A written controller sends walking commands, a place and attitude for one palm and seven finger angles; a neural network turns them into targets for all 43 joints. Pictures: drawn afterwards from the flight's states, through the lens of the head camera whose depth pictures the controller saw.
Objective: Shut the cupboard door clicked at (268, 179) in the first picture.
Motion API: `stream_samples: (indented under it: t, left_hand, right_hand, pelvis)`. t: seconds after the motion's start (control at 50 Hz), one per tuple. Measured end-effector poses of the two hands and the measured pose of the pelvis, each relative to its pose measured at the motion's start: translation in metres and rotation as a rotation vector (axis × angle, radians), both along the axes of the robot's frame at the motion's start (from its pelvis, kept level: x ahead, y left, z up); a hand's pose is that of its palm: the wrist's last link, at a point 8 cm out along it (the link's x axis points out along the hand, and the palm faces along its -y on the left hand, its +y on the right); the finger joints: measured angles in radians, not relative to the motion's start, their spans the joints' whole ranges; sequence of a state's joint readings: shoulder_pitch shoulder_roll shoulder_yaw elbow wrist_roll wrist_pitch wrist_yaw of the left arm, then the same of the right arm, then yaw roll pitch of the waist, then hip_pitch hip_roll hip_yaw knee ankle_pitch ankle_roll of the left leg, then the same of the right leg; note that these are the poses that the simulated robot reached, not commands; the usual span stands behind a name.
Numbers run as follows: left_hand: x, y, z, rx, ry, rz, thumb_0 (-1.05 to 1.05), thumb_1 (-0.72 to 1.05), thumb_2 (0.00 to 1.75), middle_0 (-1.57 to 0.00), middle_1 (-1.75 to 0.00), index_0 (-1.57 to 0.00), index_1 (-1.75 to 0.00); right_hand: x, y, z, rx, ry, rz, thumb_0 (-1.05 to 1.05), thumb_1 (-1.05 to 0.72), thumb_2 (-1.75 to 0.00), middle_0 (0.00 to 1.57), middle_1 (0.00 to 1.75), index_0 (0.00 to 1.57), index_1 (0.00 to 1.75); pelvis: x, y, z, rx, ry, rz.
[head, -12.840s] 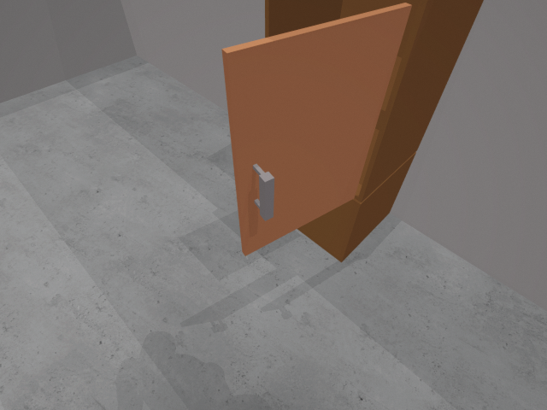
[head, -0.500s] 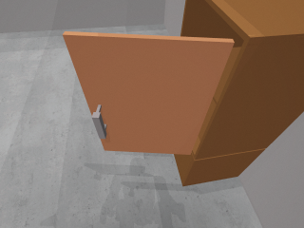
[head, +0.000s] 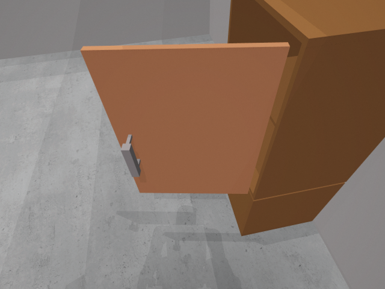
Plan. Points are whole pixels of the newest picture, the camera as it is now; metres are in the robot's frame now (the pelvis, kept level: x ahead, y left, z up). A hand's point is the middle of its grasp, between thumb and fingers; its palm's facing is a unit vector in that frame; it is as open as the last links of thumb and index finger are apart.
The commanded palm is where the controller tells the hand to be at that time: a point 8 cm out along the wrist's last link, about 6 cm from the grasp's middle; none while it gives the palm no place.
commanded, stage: look again from close up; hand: left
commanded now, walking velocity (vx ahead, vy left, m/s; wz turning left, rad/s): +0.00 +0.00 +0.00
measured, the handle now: (133, 155) +0.49 +0.21 -0.07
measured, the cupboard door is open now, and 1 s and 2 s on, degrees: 77 77 77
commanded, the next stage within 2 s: raise the hand and make a fist in 0.30 s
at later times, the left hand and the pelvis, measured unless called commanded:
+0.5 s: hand out of the picture +0.11 +0.19 -0.11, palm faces +0.19 -0.96 -0.20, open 7.3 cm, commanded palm +0.10 +0.22 -0.07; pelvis +0.00 +0.00 +0.00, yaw -1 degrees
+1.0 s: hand (113, 288) +0.14 +0.17 -0.06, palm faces +0.06 -1.00 -0.06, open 5.3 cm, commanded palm +0.12 +0.22 -0.07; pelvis -0.05 -0.02 -0.13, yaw +1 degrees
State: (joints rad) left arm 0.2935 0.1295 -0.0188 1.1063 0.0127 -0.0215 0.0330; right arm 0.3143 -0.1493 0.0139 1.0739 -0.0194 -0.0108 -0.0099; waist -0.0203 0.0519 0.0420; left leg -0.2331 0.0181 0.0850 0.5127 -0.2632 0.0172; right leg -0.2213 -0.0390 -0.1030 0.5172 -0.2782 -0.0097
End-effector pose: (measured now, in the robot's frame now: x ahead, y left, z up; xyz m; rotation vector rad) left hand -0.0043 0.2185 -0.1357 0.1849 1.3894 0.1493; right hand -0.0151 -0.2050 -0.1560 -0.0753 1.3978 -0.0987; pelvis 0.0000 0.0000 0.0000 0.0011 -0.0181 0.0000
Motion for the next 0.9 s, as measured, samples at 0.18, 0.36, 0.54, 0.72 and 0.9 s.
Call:
stream_samples:
  t: [0.18,0.36,0.54,0.72,0.9]
  left_hand:
    - [0.021,0.008,0.004,0.020,-0.052,-0.011,0.01,0.91,0.89,-0.20,-0.30,-0.20,-0.29]
    - [0.022,0.003,0.000,0.000,-0.037,-0.007,0.01,0.92,0.89,-0.20,-0.30,-0.20,-0.29]
    - [0.126,0.015,0.087,0.042,-0.744,0.086,0.02,0.93,0.89,-0.22,-0.32,-0.21,-0.31]
    - [0.173,-0.015,0.105,-0.190,-1.395,-0.100,0.01,0.92,0.89,-0.32,-0.44,-0.32,-0.43]
    - [0.095,0.011,0.042,-0.085,-1.287,-0.061,0.02,0.90,0.89,-0.49,-0.61,-0.49,-0.61]
  right_hand:
    - [-0.002,0.005,0.000,0.013,0.004,-0.001,0.02,-0.92,-0.90,0.20,0.30,0.20,0.30]
    - [0.005,-0.008,0.007,-0.026,0.008,0.003,0.01,-0.91,-0.90,0.20,0.30,0.20,0.30]
    - [0.067,-0.044,0.030,-0.155,-0.391,0.021,0.02,-0.92,-0.90,0.20,0.30,0.20,0.30]
    - [0.175,-0.071,0.059,-0.214,-0.843,0.136,0.01,-0.91,-0.90,0.20,0.30,0.20,0.30]
    - [0.227,-0.044,0.011,-0.178,-0.928,0.271,0.01,-0.91,-0.90,0.19,0.30,0.20,0.30]
  pelvis:
    - [0.001,0.001,0.001,0.015,-0.004,-0.011]
    - [0.005,-0.003,0.003,0.015,0.000,-0.014]
    - [0.003,-0.003,-0.004,0.003,0.016,0.013]
    - [-0.021,-0.014,-0.054,0.022,0.193,0.000]
    - [-0.037,-0.020,-0.118,-0.025,0.283,0.026]
